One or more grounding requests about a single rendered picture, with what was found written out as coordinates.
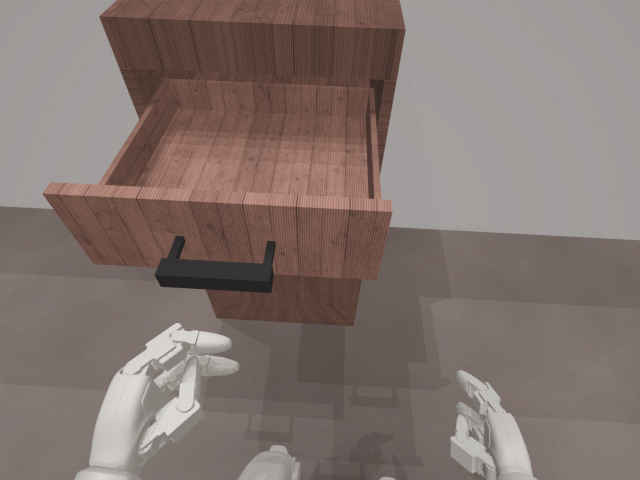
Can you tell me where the left robot hand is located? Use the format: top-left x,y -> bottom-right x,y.
89,323 -> 240,476

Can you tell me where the cabinet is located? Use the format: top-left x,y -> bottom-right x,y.
99,0 -> 406,326

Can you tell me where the right robot hand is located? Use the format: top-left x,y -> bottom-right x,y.
450,370 -> 533,480

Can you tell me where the handle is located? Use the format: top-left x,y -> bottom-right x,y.
155,236 -> 275,293

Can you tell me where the left robot shin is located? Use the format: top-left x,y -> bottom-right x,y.
269,445 -> 288,454

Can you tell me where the left robot thigh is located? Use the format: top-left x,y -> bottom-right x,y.
237,451 -> 300,480

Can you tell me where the drawer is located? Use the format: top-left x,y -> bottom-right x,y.
42,78 -> 393,280

